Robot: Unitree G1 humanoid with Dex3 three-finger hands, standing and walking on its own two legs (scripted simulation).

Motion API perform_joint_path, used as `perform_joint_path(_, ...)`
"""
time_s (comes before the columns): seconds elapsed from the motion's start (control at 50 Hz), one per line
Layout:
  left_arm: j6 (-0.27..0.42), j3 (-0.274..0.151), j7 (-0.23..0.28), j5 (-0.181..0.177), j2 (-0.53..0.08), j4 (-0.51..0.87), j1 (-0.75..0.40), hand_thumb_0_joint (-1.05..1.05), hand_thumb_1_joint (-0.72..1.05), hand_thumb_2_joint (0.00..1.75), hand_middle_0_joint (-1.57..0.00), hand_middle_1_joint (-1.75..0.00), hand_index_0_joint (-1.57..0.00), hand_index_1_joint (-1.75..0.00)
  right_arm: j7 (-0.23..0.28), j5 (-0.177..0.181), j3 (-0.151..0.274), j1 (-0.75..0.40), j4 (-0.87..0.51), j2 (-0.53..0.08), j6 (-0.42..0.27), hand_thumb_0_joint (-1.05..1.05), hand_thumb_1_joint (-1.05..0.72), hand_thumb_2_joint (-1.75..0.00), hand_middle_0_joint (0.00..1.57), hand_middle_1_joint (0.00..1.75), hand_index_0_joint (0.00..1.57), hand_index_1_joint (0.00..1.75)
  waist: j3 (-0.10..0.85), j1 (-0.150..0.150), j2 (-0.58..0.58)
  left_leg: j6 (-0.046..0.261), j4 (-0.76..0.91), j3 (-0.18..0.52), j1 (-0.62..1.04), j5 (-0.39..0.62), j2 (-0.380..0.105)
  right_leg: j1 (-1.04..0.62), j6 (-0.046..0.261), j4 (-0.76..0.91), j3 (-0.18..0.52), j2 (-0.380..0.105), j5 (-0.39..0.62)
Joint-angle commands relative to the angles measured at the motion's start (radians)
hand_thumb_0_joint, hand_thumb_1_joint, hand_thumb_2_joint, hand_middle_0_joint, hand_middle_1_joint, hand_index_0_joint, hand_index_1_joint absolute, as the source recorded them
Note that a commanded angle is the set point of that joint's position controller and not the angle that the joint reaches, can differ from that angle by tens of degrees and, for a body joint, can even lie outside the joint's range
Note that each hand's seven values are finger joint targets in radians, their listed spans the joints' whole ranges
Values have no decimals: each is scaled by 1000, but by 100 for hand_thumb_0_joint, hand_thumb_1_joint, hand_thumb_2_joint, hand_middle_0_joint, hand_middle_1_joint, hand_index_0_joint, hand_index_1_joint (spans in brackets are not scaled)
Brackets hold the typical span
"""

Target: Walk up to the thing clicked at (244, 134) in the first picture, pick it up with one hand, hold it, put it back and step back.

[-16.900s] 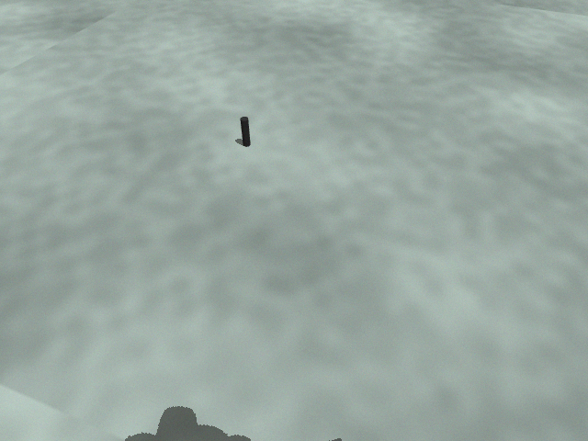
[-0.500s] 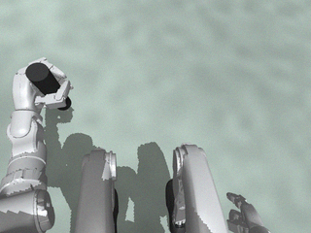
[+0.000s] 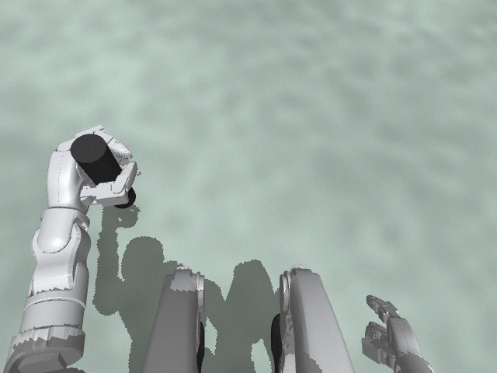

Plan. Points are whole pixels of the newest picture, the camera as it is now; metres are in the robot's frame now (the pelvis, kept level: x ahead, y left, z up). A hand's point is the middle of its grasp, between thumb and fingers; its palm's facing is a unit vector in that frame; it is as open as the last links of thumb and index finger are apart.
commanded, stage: lift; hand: left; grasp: from the side
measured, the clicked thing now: (109, 177) +0.40 +0.21 +0.01
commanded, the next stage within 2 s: hold in 1.28 s
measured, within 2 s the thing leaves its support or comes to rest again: neither
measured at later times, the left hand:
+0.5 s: hand (73, 131) +0.38 +0.19 +0.16, palm faces +0.04 -1.00 -0.03, open 5.2 cm
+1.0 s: hand (56, 93) +0.38 +0.18 +0.22, palm faces +0.05 -1.00 -0.01, open 5.2 cm
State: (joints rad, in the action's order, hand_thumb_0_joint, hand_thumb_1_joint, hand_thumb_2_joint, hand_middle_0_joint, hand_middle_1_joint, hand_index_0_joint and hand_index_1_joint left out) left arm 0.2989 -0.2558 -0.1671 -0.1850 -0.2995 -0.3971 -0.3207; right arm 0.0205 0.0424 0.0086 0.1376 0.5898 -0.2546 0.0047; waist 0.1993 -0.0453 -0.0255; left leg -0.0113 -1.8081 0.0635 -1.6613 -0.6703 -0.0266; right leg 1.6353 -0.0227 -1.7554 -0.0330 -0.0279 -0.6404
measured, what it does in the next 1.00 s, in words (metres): rises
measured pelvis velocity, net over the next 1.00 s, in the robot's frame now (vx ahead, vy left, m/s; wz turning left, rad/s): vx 0.05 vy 0.00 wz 0.02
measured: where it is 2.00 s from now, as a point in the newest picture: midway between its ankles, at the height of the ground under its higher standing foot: (238, 372)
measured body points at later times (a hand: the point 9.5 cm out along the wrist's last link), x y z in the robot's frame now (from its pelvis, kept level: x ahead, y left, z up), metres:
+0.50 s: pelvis +0.03 +0.01 +0.12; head +0.13 +0.03 +0.56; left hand +0.37 +0.25 +0.17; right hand +0.19 -0.24 +0.02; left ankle +0.06 +0.12 -0.49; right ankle +0.07 -0.14 -0.49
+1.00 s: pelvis +0.05 +0.00 +0.18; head +0.11 +0.01 +0.63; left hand +0.37 +0.23 +0.23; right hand +0.19 -0.25 +0.08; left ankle +0.06 +0.12 -0.49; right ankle +0.07 -0.14 -0.49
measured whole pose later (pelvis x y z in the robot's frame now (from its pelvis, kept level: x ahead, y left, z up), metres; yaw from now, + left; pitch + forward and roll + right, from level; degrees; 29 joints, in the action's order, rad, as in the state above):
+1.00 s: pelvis +0.05 +0.00 +0.18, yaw +1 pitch +12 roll -2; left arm 0.30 -0.15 -0.14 -0.20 -0.22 -0.37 -0.12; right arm 0.04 0.03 0.01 0.24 0.62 -0.23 -0.05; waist 0.09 -0.03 -0.01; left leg -0.01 -1.06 0.02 -0.79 -0.49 -0.04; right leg 0.77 -0.02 -1.02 -0.03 -0.02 -0.46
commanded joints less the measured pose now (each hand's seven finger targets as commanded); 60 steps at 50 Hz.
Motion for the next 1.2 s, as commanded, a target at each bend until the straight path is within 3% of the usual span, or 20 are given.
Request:
perform_joint_path(0.0, 44, -23, 27, -18, -163, 339, -203, 0, 56, 124, -132, -140, -135, -138, 25, 4, 64, 65, -112, -153, -41, 0, -88, -89, 20, 30, 20, 30, 543, -8, -60, 33, 334, -3, 509, 231, 17, -422, 47, 324, -3, 26, 241)
perform_joint_path(0.06, 20, -4, 38, -26, -114, 305, -102, 0, 55, 124, -132, -141, -135, -138, 30, 9, 66, 52, -115, -150, -56, 0, -88, -89, 20, 30, 20, 30, 439, -14, -28, 30, 405, 8, 528, 186, 14, -458, 43, 385, -8, 28, 212)
perform_joint_path(0.1, 18, -26, 45, -25, -138, 309, -88, 0, 54, 125, -134, -142, -137, -140, 32, 12, 66, 54, -110, -147, -62, 0, -89, -89, 20, 30, 20, 30, 413, -12, -20, 31, 439, 7, 549, 186, 15, -505, 41, 420, -8, 29, 212)
perform_joint_path(0.14, 17, 0, 45, -22, -126, 333, -83, 0, 52, 124, -133, -141, -136, -139, 33, 11, 62, 64, -110, -143, -68, 0, -89, -89, 20, 30, 20, 30, 414, -13, -32, 28, 470, 9, 605, 224, 12, -538, 43, 442, -8, 27, 250)
perform_joint_path(0.28, 30, 25, 54, -19, -109, 340, -111, 0, 55, 124, -133, -141, -136, -138, 34, 8, 52, 67, -108, -130, -89, 0, -88, -89, 20, 30, 20, 30, 323, -2, -71, 15, 606, 22, 740, 203, 7, -596, 46, 542, -12, 29, 228)
perform_joint_path(0.3, 31, 17, 51, -15, -122, 333, -109, 0, 57, 125, -134, -141, -136, -139, 36, 6, 56, 76, -102, -134, -91, 0, -89, -89, 20, 30, 20, 30, 332, -3, -92, 12, 624, 27, 777, 231, 2, -601, 46, 550, -13, 28, 252)
perform_joint_path(0.34, 36, 42, 45, -10, -114, 343, -118, 0, 58, 124, -133, -140, -136, -138, 34, 3, 51, 81, -102, -128, -95, 0, -89, -89, 20, 30, 20, 30, 319, -2, -85, 9, 648, 28, 810, 260, 2, -638, 45, 577, -19, 29, 272)
perform_joint_path(0.36, 38, 35, 43, -15, -111, 316, -90, 0, 55, 124, -134, -141, -137, -139, 34, 3, 52, 75, -104, -129, -97, 0, -89, -89, 20, 30, 20, 30, 312, 4, -76, 12, 658, 18, 812, 252, 6, -668, 44, 599, -15, 29, 268)
perform_joint_path(0.38, 34, 55, 37, -15, -86, 303, -57, 0, 54, 124, -133, -141, -136, -139, 34, 2, 50, 80, -106, -127, -100, 0, -89, -89, 20, 30, 20, 30, 318, 1, -68, 12, 664, 11, 835, 291, 6, -695, 43, 610, -16, 29, 305)
perform_joint_path(0.42, 38, 38, 32, -20, -104, 317, -72, 0, 52, 122, -133, -139, -135, -137, 33, 1, 53, 80, -103, -130, -101, 0, -89, -89, 20, 30, 20, 30, 303, 6, -68, 13, 693, 3, 856, 292, 7, -728, 43, 646, -15, 30, 306)
perform_joint_path(0.44, 37, 60, 30, -22, -85, 325, -83, 0, 50, 122, -132, -139, -135, -137, 31, 2, 51, 79, -107, -128, -100, 0, -89, -89, 20, 30, 20, 30, 285, 0, -59, 12, 709, 6, 865, 272, 8, -734, 42, 661, -18, 32, 287)
perform_joint_path(0.46, 36, 35, 30, -30, -90, 308, -51, 0, 53, 123, -132, -139, -135, -137, 32, 2, 53, 85, -103, -130, -103, 0, -89, -89, 20, 30, 20, 30, 299, 7, -52, 12, 718, 9, 884, 303, 5, -758, 41, 667, -19, 33, 315)
perform_joint_path(0.54, 43, 25, 44, -29, -86, 300, -21, 0, 56, 123, -132, -139, -134, -137, 32, -4, 49, 98, -102, -124, -100, 0, -89, -89, 20, 30, 20, 30, 298, 12, -20, 14, 742, -10, 912, 393, 10, -850, 40, 699, -22, 38, 394)
perform_joint_path(0.66, 60, 52, 45, -24, -67, 297, -43, 0, 55, 125, -134, -140, -136, -139, 33, -8, 49, 108, -97, -116, -100, 0, -89, -89, 20, 30, 20, 30, 262, 4, -10, 16, 798, -24, 970, 409, 10, -914, 37, 765, -13, 35, 417)
perform_joint_path(0.68, 63, 35, 46, -21, -88, 300, -46, 0, 56, 126, -134, -140, -136, -139, 34, -8, 50, 111, -94, -120, -98, 0, -89, -89, 20, 30, 20, 30, 265, 10, -9, 15, 806, -24, 983, 428, 9, -930, 38, 771, -14, 36, 430)
perform_joint_path(0.72, 68, 61, 39, -17, -70, 298, -52, 0, 56, 125, -132, -139, -134, -138, 33, -11, 47, 104, -96, -116, -99, 0, -89, -89, 20, 30, 20, 30, 245, 8, -20, 14, 829, -28, 1004, 409, 10, -941, 38, 791, -13, 36, 417)
perform_joint_path(0.82, 70, 48, 33, -25, -64, 257, -34, 0, 59, 127, -132, -140, -133, -138, 33, -11, 46, 100, -94, -114, -95, 0, -89, -89, 20, 30, 20, 30, 195, 11, 5, 18, 875, -36, 1014, 392, 13, -996, 34, 846, -9, 36, 411)
perform_joint_path(0.9, 79, 53, 27, -26, -54, 249, -50, 0, 60, 127, -131, -140, -133, -138, 29, -11, 46, 87, -93, -110, -95, 0, -89, -89, 20, 30, 20, 30, 148, 15, -18, 14, 927, -31, 1032, 319, 10, -988, 37, 877, -13, 37, 339)
perform_joint_path(1.06, 102, 47, 11, -32, -62, 262, -61, 0, 62, 128, -132, -140, -133, -139, 34, -16, 44, 91, -84, -107, -97, 0, -89, -89, 20, 30, 20, 30, 198, 15, -6, 16, 938, -50, 1094, 412, 15, -1081, 33, 911, 0, 33, 438)
perform_joint_path(1.18, 104, 51, 2, -34, -53, 225, -53, 0, 62, 131, -132, -141, -133, -141, 37, -16, 46, 88, -76, -112, -94, 0, -88, -89, 20, 30, 20, 30, 158, 15, 7, 16, 962, -51, 1121, 443, 12, -1100, 33, 935, -1, 35, 467)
